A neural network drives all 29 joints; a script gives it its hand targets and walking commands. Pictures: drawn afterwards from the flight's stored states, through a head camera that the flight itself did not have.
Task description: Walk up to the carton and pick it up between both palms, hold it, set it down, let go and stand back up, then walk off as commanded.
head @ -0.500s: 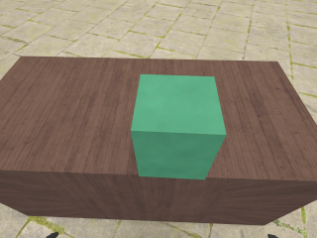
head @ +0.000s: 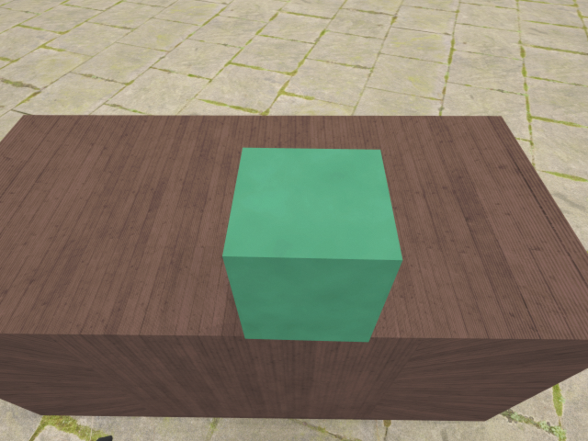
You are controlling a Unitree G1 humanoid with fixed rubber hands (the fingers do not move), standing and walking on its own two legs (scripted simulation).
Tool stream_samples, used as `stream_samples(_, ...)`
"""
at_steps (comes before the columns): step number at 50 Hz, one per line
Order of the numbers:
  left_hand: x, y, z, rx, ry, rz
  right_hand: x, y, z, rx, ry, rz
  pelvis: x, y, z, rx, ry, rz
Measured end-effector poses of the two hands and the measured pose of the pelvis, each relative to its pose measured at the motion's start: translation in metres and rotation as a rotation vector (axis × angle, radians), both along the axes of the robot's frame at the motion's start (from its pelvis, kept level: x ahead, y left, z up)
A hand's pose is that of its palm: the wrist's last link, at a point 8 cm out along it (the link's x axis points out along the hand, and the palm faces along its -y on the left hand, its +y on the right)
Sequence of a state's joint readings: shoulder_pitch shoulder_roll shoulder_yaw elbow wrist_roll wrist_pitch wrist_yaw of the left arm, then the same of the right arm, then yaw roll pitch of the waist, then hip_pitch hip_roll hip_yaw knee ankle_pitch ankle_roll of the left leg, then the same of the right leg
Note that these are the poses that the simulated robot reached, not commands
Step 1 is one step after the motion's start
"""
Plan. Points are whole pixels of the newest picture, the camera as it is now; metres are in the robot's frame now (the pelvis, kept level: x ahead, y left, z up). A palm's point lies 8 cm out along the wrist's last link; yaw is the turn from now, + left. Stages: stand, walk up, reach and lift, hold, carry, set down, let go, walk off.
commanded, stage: walk up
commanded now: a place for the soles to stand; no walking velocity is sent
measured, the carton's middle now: (308, 249) +0.40 -0.01 +0.00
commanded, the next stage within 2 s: reach and lift in 0.90 s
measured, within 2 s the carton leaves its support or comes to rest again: neither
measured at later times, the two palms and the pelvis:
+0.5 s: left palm out of the picture +0.11 +0.29 -0.11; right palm out of the picture +0.09 -0.32 -0.11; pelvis +0.01 -0.01 +0.00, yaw -1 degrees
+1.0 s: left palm out of the picture +0.14 +0.29 -0.12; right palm out of the picture +0.10 -0.31 -0.12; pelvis +0.01 +0.00 -0.01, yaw -2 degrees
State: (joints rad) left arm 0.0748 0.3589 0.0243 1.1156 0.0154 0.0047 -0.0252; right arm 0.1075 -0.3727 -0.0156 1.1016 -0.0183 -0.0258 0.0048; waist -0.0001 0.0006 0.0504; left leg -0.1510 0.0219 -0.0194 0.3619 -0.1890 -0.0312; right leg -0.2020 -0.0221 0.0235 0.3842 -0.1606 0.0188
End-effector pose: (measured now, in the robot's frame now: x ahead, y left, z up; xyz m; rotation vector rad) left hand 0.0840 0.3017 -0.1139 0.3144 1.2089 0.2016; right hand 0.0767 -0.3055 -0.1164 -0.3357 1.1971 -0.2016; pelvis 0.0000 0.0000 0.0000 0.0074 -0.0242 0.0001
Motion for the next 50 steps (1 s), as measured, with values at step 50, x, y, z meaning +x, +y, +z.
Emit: stream_samples(50,0.058,-0.011,-0.008,0.016,0.017,-0.009,0.019,0.000,-0.001,0.010,-0.072,-0.019,0.005,0.000,-0.010,0.000,-0.011,-0.037)
